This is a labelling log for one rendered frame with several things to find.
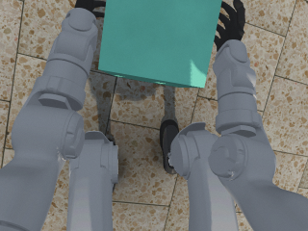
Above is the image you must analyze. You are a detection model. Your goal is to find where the robot left hand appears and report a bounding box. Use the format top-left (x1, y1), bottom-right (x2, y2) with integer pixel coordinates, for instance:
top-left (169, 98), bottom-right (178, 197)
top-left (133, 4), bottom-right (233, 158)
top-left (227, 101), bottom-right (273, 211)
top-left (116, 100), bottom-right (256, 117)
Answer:
top-left (74, 0), bottom-right (106, 18)

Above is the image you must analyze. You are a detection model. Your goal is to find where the robot right hand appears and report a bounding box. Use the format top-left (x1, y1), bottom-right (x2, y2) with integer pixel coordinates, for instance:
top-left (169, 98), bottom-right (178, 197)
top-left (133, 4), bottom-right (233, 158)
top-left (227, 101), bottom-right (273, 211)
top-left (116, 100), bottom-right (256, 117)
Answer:
top-left (214, 0), bottom-right (245, 52)

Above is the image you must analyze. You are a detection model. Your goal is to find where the right robot thigh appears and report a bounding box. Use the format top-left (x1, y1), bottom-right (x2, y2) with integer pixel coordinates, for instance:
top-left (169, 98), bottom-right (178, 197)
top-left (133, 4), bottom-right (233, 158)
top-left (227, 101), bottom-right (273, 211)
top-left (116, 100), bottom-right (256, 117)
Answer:
top-left (174, 130), bottom-right (239, 231)

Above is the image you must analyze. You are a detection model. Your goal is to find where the carton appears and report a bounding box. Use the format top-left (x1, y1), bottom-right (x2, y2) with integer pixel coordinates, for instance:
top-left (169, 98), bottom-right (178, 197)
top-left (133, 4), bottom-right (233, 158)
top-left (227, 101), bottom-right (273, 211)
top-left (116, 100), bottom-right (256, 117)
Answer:
top-left (98, 0), bottom-right (222, 89)

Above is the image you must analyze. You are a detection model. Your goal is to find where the robot right forearm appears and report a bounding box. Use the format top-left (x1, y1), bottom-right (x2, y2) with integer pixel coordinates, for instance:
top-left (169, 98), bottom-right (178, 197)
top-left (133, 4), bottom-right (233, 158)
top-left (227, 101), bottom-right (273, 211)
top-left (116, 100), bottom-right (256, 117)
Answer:
top-left (212, 39), bottom-right (271, 148)

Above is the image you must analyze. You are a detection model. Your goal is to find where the robot left upper arm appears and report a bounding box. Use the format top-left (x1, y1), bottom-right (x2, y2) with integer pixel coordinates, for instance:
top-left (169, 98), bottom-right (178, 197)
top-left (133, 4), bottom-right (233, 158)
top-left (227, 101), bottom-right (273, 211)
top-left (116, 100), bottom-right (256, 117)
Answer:
top-left (0, 104), bottom-right (85, 231)

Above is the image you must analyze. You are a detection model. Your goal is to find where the robot right shin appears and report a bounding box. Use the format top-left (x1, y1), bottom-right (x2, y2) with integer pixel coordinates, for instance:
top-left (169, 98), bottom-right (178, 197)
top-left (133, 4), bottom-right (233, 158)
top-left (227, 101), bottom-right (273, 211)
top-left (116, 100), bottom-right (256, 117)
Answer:
top-left (167, 121), bottom-right (219, 173)

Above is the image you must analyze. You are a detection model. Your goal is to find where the robot right upper arm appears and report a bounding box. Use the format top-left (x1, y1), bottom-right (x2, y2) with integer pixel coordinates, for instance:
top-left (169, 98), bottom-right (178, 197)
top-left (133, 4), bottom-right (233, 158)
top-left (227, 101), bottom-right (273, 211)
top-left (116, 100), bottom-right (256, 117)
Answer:
top-left (208, 133), bottom-right (308, 231)

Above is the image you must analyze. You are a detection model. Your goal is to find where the robot left forearm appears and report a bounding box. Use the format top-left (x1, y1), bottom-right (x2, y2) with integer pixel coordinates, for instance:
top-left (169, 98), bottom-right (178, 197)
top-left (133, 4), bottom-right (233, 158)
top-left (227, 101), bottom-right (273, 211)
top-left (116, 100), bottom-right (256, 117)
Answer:
top-left (11, 8), bottom-right (98, 150)

